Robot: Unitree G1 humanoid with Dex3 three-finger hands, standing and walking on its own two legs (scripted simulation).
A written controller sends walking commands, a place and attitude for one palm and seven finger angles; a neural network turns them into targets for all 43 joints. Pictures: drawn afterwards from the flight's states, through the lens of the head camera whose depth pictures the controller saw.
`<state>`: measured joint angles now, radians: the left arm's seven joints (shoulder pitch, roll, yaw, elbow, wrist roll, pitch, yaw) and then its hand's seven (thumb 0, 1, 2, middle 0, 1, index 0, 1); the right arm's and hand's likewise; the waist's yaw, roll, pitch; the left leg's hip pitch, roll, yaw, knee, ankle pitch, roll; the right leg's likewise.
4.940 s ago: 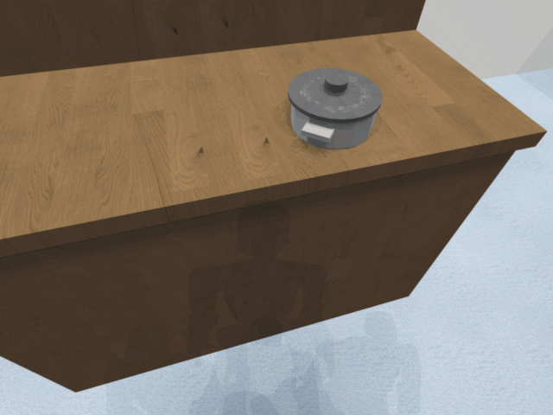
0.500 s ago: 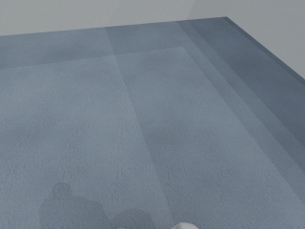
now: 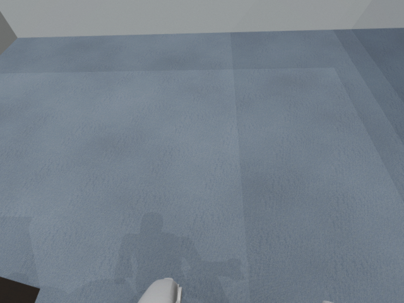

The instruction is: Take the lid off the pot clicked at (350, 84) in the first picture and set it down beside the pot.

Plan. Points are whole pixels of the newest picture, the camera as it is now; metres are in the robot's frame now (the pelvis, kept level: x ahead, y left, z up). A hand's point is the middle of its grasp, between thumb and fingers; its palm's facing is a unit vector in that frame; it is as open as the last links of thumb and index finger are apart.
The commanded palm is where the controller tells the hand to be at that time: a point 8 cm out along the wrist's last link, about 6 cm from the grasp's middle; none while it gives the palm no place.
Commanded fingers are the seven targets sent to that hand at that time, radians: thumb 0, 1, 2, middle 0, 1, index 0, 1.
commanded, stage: turn to face it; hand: left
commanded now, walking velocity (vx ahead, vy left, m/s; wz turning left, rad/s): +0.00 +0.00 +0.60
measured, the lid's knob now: out of the picture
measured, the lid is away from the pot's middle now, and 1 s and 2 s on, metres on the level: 0.00 0.00 0.00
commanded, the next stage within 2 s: none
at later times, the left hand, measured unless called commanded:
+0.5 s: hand out of the picture +0.02 +0.25 -0.16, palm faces +0.35 -0.89 -0.31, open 7.4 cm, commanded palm none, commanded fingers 0.00 0.90 0.90 -0.20 -0.30 -0.20 -0.30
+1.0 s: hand out of the picture -0.07 +0.19 -0.19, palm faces +0.61 -0.75 -0.24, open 7.4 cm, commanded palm none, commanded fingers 0.00 0.90 0.90 -0.20 -0.30 -0.20 -0.30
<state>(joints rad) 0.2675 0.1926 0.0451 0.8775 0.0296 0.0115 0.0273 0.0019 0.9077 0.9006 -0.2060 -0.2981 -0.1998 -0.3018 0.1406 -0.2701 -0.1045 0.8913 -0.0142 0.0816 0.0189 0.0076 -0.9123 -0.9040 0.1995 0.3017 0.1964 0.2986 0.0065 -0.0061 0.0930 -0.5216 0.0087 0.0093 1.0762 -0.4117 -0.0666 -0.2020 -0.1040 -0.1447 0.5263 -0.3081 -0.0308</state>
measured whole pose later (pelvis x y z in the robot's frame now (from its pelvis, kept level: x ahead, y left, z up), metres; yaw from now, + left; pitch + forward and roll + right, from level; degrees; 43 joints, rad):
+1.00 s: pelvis +0.01 -0.01 -0.02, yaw +37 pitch +1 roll +1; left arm 0.26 0.23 0.06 0.87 0.02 0.03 0.02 0.00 0.90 0.90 -0.21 -0.30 -0.20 -0.30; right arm 0.13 -0.24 -0.07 0.87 -0.01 0.04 0.03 0.01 -0.91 -0.90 0.20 0.30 0.20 0.30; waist 0.01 -0.05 0.10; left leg -0.30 0.01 0.08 0.59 -0.28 0.00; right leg -0.27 -0.17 -0.23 0.71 -0.41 0.03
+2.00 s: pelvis +0.04 +0.01 +0.00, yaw +74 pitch +0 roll -1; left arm 0.19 0.28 0.08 0.88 0.02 0.06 0.02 0.00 0.91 0.90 -0.20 -0.30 -0.20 -0.30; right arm 0.17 -0.21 -0.05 0.89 -0.01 0.03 0.00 0.01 -0.91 -0.90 0.20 0.30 0.20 0.30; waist 0.02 -0.04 0.09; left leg -0.26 -0.05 -0.04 0.49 -0.24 0.05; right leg -0.49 -0.10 0.00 1.07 -0.39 0.10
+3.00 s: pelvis +0.06 +0.06 +0.00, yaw +94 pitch +0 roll +1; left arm 0.24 0.21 0.05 0.97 0.03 0.02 -0.02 0.00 0.91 0.90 -0.20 -0.30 -0.20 -0.30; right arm 0.32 -0.18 -0.03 1.01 -0.02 -0.02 -0.01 0.00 -0.92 -0.90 0.21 0.30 0.20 0.30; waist 0.00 0.00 0.02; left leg -0.10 -0.06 -0.01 0.38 -0.28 0.05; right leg -0.41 -0.09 -0.08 0.75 -0.36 0.04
